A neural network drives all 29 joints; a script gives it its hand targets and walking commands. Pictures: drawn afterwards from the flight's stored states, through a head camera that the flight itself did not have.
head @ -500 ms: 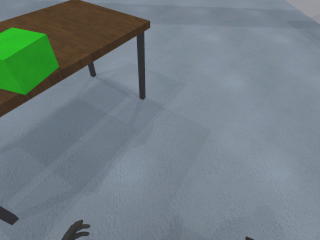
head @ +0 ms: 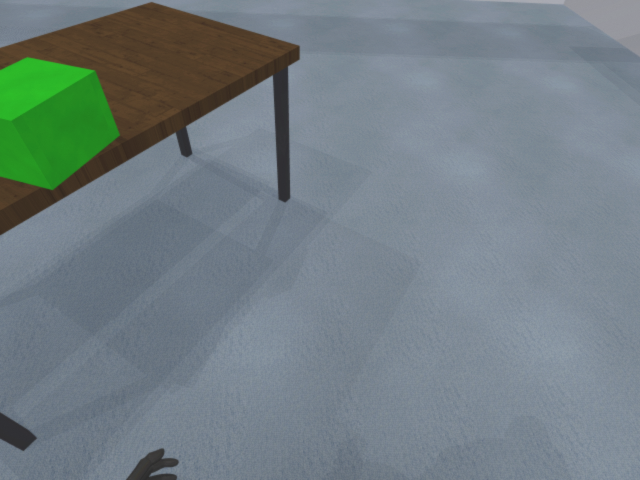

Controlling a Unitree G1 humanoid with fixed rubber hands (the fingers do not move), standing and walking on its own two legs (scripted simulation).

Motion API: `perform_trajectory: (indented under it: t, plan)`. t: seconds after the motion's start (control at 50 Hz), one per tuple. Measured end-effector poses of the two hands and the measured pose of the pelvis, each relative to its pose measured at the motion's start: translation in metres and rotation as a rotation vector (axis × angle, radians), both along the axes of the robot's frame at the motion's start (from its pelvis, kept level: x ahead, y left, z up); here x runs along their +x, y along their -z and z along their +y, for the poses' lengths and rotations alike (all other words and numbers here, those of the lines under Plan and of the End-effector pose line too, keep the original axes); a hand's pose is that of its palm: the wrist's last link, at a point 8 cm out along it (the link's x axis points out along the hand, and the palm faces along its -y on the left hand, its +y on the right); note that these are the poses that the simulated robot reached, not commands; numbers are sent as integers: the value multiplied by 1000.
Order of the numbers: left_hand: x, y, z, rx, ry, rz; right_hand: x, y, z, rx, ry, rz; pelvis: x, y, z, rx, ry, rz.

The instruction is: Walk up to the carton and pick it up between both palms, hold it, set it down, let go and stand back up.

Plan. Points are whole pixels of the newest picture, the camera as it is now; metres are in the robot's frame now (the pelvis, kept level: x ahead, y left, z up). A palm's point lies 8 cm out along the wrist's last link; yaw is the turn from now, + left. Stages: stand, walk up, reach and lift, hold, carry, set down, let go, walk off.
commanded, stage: stand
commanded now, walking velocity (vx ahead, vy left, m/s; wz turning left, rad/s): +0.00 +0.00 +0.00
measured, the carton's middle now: (39, 121) +0.77 +0.62 +0.02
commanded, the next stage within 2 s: none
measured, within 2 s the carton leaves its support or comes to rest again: neither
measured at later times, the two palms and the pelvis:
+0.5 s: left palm out of the picture +0.10 +0.23 -0.11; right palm out of the picture +0.07 -0.26 -0.11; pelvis +0.00 +0.00 +0.00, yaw +0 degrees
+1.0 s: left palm out of the picture +0.09 +0.23 -0.11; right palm out of the picture +0.07 -0.26 -0.12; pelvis +0.00 -0.01 +0.00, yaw +0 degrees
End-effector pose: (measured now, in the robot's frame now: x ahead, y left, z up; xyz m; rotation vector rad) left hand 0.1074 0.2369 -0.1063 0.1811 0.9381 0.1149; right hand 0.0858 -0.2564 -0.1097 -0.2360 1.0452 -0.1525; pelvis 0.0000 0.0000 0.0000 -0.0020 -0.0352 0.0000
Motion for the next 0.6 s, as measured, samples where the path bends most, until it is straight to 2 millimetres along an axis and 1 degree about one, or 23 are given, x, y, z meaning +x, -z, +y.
perform_trajectory:
  t: [0.6]
  plan:
    - [-11,3,-2,6,-6,29,-13,4,-6,3,11,33,-4,-1,-5,7,0,-6]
